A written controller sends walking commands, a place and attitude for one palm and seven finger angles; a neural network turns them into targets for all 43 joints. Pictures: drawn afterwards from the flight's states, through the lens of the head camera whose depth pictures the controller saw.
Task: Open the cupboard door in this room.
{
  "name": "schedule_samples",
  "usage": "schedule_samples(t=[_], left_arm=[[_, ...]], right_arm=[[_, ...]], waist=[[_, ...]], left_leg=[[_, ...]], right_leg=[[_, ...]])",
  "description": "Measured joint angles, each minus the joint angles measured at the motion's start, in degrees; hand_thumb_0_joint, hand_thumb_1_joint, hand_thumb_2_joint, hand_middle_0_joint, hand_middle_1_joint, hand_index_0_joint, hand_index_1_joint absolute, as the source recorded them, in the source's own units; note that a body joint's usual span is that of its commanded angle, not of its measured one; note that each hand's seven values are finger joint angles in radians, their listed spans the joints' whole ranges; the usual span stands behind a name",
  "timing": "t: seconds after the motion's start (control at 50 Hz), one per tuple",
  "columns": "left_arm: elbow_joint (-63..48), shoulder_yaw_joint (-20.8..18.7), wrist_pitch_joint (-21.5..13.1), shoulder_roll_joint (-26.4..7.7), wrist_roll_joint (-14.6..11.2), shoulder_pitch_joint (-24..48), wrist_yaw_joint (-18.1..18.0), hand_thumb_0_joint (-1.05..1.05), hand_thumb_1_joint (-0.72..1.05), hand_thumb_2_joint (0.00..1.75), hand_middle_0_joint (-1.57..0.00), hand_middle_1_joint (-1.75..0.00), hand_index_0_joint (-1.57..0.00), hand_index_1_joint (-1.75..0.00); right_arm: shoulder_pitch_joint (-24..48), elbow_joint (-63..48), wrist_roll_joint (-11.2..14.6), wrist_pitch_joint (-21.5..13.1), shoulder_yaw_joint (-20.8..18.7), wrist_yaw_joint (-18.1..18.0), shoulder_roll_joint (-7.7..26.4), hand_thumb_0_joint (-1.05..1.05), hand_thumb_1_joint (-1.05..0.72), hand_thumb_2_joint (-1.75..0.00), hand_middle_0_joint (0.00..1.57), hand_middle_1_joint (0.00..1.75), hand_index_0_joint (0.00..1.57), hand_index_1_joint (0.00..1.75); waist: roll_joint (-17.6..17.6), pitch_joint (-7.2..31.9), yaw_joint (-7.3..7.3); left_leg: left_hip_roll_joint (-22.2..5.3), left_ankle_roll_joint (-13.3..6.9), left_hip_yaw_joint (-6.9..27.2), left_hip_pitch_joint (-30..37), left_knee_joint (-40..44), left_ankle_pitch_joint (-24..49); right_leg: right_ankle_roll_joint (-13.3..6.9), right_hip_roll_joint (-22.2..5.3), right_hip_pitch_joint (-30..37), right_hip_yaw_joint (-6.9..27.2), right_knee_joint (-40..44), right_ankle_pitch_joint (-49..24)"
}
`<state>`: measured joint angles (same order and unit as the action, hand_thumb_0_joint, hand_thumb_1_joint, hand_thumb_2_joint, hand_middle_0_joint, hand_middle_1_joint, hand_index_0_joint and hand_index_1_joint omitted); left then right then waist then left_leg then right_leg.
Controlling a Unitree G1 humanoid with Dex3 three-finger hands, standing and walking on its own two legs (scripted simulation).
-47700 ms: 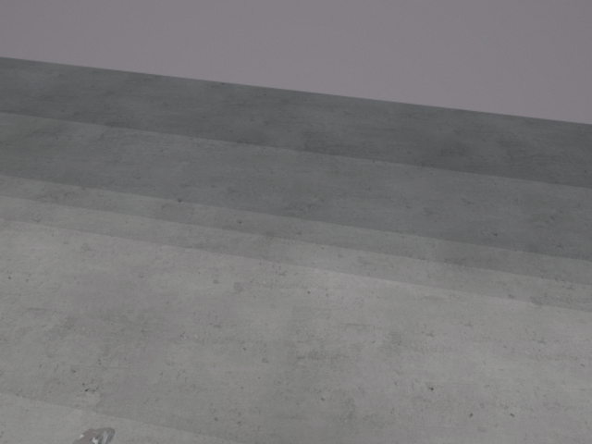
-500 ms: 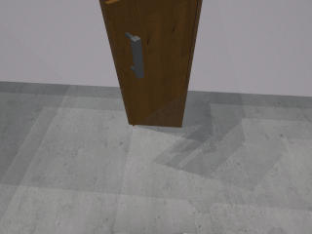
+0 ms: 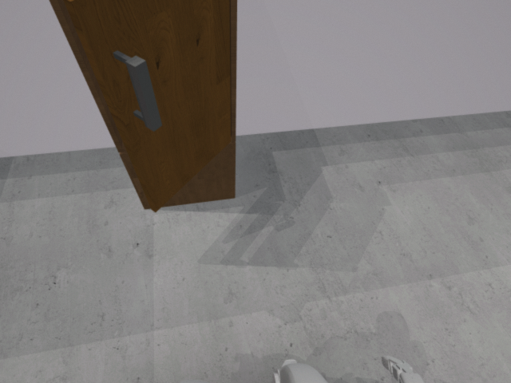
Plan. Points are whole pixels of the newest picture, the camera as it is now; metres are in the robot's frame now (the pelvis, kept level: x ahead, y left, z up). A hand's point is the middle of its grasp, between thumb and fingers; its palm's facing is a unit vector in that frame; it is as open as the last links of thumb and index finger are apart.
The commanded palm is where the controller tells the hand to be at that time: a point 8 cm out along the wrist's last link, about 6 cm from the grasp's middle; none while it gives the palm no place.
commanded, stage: walk to a spot facing it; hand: left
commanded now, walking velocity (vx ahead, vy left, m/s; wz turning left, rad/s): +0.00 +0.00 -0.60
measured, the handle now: (137, 92) +0.58 +0.29 +0.07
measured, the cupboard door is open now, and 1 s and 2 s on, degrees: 44 44 44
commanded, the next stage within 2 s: none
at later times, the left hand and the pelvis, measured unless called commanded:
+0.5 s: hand (178, 349) +0.18 +0.15 -0.17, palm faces -0.33 -0.92 -0.21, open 7.4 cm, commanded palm none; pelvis +0.01 -0.01 +0.00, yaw -19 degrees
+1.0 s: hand (227, 324) +0.23 +0.07 -0.17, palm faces -0.59 -0.78 -0.19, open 7.4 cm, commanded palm none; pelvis +0.04 -0.05 +0.00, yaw -38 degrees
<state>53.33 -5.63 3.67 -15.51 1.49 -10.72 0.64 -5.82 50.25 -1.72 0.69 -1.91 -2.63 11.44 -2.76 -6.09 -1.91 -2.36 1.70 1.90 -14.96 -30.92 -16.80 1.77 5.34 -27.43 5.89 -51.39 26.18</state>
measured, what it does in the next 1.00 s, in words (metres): steps on the spot, turning right: right foot, then left foot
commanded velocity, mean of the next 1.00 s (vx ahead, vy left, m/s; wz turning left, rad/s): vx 0.09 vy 0.00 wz -0.60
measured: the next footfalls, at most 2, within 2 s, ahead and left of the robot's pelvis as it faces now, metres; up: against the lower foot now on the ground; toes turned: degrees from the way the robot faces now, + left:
right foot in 0.18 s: +0.06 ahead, -0.15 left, +0.00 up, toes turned -8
left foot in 0.38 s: +0.10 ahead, +0.11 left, +0.00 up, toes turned -11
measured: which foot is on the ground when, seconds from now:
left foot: down 0.00-0.18, up 0.20-0.36, down 0.38-0.62, up 0.64-0.88, down 0.90-1.00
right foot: up 0.00-0.16, down 0.18-0.38, up 0.40-0.60, down 0.62-0.90, up 0.92-1.00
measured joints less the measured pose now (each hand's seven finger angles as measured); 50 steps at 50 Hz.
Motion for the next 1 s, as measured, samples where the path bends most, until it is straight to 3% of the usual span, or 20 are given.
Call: schedule_samples(t=[0.06,0.12,0.16,0.18,0.2,0.28,0.32,0.38,0.42,0.48,0.52,0.58,0.62,0.68,0.74,0.8,0.88,0.9,0.94,1.0], left_arm=[[-1.45,-0.24,0.08,-0.83,-0.10,2.00,0.65,0.00,0.91,0.90,-0.20,-0.30,-0.20,-0.30],[-2.85,0.23,-0.42,-1.00,-0.20,2.54,1.23,0.00,0.91,0.90,-0.20,-0.30,-0.19,-0.30],[-3.65,0.53,-0.97,-1.41,-0.28,2.20,1.51,0.00,0.91,0.90,-0.20,-0.30,-0.19,-0.30],[-4.29,0.71,-1.48,-2.27,-0.15,1.64,1.49,0.00,0.91,0.90,-0.20,-0.30,-0.20,-0.30],[-4.05,0.71,-1.93,-2.19,-0.13,1.96,1.05,0.00,0.91,0.90,-0.20,-0.30,-0.20,-0.30],[-3.41,1.35,-1.12,-0.80,0.37,2.70,-0.29,0.00,0.91,0.90,-0.20,-0.30,-0.20,-0.30],[-3.00,1.52,-0.66,-0.58,0.51,2.51,-0.58,0.00,0.91,0.90,-0.20,-0.30,-0.20,-0.30],[-2.57,1.97,0.34,-0.05,0.05,1.88,-0.37,0.00,0.91,0.90,-0.20,-0.30,-0.20,-0.30],[-2.52,2.12,1.07,0.23,-0.40,2.35,0.21,0.00,0.91,0.90,-0.20,-0.30,-0.20,-0.30],[-2.36,1.57,1.15,-0.04,-0.17,3.25,1.21,0.00,0.91,0.90,-0.20,-0.30,-0.20,-0.30],[-2.67,1.53,0.95,0.34,-0.19,3.74,1.66,0.00,0.91,0.90,-0.20,-0.30,-0.20,-0.30],[-3.23,1.98,0.10,0.93,-0.43,3.87,1.90,0.00,0.91,0.90,-0.20,-0.30,-0.20,-0.30],[-3.87,2.36,-0.91,0.48,-0.44,3.12,1.85,0.00,0.91,0.90,-0.20,-0.30,-0.20,-0.30],[-3.06,2.44,-1.85,0.80,-0.27,3.16,0.67,0.00,0.91,0.90,-0.20,-0.30,-0.20,-0.30],[-2.28,2.33,-1.52,1.44,-0.15,2.49,-0.36,0.00,0.91,0.90,-0.20,-0.30,-0.20,-0.30],[-1.45,2.21,-1.43,1.62,0.01,1.23,-0.72,0.00,0.91,0.90,-0.20,-0.30,-0.20,-0.30],[-0.53,1.95,-1.15,1.54,0.03,-0.86,-0.05,0.00,0.91,0.90,-0.20,-0.30,-0.20,-0.30],[-0.58,1.92,-0.92,1.88,-0.12,-1.58,0.23,0.00,0.91,0.90,-0.20,-0.30,-0.20,-0.30],[-0.20,1.55,-0.40,1.68,-0.16,-1.40,1.00,0.00,0.91,0.90,-0.20,-0.30,-0.20,-0.30],[0.23,0.63,-0.45,0.78,0.41,-0.13,2.21,0.00,0.91,0.90,-0.20,-0.30,-0.20,-0.30]], right_arm=[[-2.16,0.22,-0.62,0.30,0.32,0.21,0.13,0.00,-0.91,-0.90,0.20,0.30,0.20,0.30],[-3.69,0.50,-0.69,0.62,0.20,0.60,0.94,0.00,-0.91,-0.90,0.20,0.30,0.21,0.30],[-4.94,0.35,-0.39,0.92,-0.03,0.97,1.62,0.00,-0.91,-0.90,0.20,0.30,0.21,0.30],[-5.73,0.07,-0.04,1.15,-0.16,1.16,1.66,0.00,-0.91,-0.90,0.20,0.30,0.21,0.30],[-5.51,0.27,0.38,1.59,-0.36,1.20,2.29,0.00,-0.91,-0.90,0.20,0.30,0.21,0.30],[-4.10,1.27,1.13,2.74,-1.09,1.07,4.13,0.00,-0.91,-0.90,0.20,0.30,0.20,0.30],[-4.01,1.02,1.25,2.43,-1.09,1.14,3.96,0.00,-0.91,-0.90,0.20,0.30,0.20,0.30],[-5.65,-0.27,1.08,0.95,-0.68,1.16,4.09,0.00,-0.91,-0.90,0.20,0.30,0.20,0.30],[-6.79,-0.35,0.30,0.06,-0.48,0.83,4.08,0.00,-0.91,-0.90,0.20,0.30,0.20,0.30],[-8.64,0.88,-0.39,-0.13,0.31,1.06,2.71,0.00,-0.91,-0.90,0.20,0.30,0.20,0.30],[-9.67,1.65,-0.66,0.10,0.62,1.11,2.29,0.00,-0.91,-0.90,0.20,0.30,0.20,0.30],[-10.55,2.24,-0.67,0.17,0.66,1.31,2.19,0.00,-0.91,-0.90,0.20,0.30,0.20,0.30],[-11.42,1.98,-0.12,0.42,0.44,1.62,2.09,0.00,-0.91,-0.90,0.20,0.30,0.21,0.30],[-9.07,2.48,0.81,2.06,-0.22,1.50,2.64,0.00,-0.91,-0.90,0.20,0.30,0.21,0.30],[-6.10,2.40,1.07,2.62,-0.72,1.23,2.61,0.00,-0.91,-0.90,0.20,0.30,0.20,0.30],[-4.36,1.21,1.14,2.14,-0.76,1.42,1.86,0.00,-0.91,-0.90,0.20,0.30,0.20,0.30],[-4.16,-0.48,0.93,0.33,-0.32,1.96,1.08,0.00,-0.91,-0.90,0.20,0.30,0.20,0.30],[-4.76,-1.19,0.57,-0.52,-0.13,1.95,1.58,0.00,-0.91,-0.90,0.20,0.30,0.20,0.30],[-5.40,-1.29,-0.18,-1.91,0.18,1.53,1.36,0.00,-0.91,-0.90,0.20,0.30,0.20,0.30],[-8.21,-0.29,-0.74,-2.84,0.91,1.67,0.32,0.00,-0.91,-0.90,0.20,0.30,0.20,0.30]], waist=[[1.03,-0.65,-0.20],[3.17,-0.99,0.21],[3.85,-0.65,0.73],[2.47,0.14,1.08],[2.69,-0.17,1.21],[2.99,-1.95,2.16],[1.52,-1.81,2.46],[0.92,-0.14,3.27],[1.53,0.01,3.60],[0.72,0.14,3.37],[1.41,0.26,3.06],[3.05,0.32,3.11],[2.55,1.07,3.29],[2.75,0.14,3.24],[2.40,-0.72,3.20],[1.03,-0.38,2.78],[-0.21,1.29,2.07],[1.08,2.30,2.17],[1.37,2.16,2.36],[0.41,2.16,2.31]], left_leg=[[-1.84,1.03,-1.07,1.53,0.92,-0.57],[-4.41,1.86,-2.83,2.39,-0.48,-1.93],[-5.69,2.67,-4.21,1.77,-4.00,-4.35],[-5.12,2.64,-5.63,0.09,-7.60,-5.82],[-5.07,2.47,-5.29,-2.00,-13.05,-9.87],[-2.45,1.52,-3.37,-7.95,-26.39,-15.71],[-1.28,1.55,-4.34,-7.97,-22.51,-13.67],[-0.73,0.68,-4.80,-4.23,-6.66,-6.20],[-2.00,-0.41,-5.13,-4.72,-6.04,0.59],[-3.49,-0.05,-6.80,-3.00,-4.33,-0.50],[-4.89,0.70,-7.53,-1.64,-1.92,0.07],[-7.30,1.94,-8.73,-0.73,-1.11,0.20],[-7.89,2.76,-10.08,-1.59,-4.13,-1.37],[-6.32,2.59,-6.60,-6.44,-18.31,-12.11],[-3.63,2.76,-4.55,-9.98,-26.88,-12.17],[-1.58,2.90,-5.11,-9.70,-22.87,-10.95],[0.26,1.90,-6.35,-4.03,-6.81,-6.90],[-0.58,0.67,-5.52,-2.70,-2.18,-6.99],[-1.52,-0.96,-6.22,-2.94,-3.15,-1.02],[-2.54,-0.95,-8.09,0.31,-0.49,-0.94]], right_leg=[[0.79,-2.88,-1.69,-4.52,-5.04,1.29],[0.25,-4.33,1.81,-7.58,3.36,-0.80],[-0.77,-4.74,5.88,-8.48,11.89,-7.45],[-2.50,-5.89,7.43,-6.59,16.09,-13.40],[-3.12,-5.53,6.50,-5.74,14.73,-13.92],[-2.18,-4.31,6.12,-3.21,12.92,-9.59],[-1.64,-4.24,6.29,-1.24,14.43,-10.71],[-1.14,-3.17,4.93,0.76,14.15,-10.92],[-0.86,-2.50,1.96,-0.60,6.83,-2.99],[-0.09,-3.78,-1.03,-4.09,-4.72,0.66],[0.30,-4.87,-0.20,-6.84,-4.33,1.12],[-0.13,-5.21,4.54,-9.57,5.32,-0.41],[-1.61,-5.92,9.45,-9.19,16.10,-10.26],[-3.24,-4.96,8.78,-6.89,14.95,-7.92],[-3.26,-3.93,9.56,-4.46,16.97,-8.47],[-3.20,-3.50,10.50,-1.73,19.56,-10.20],[-2.79,-2.71,10.44,1.29,18.72,-9.23],[-2.87,-1.53,8.97,1.03,15.92,-5.28],[-2.28,-2.07,5.17,-1.70,5.47,1.30],[-1.32,-4.81,-0.34,-5.32,-7.56,-0.84]])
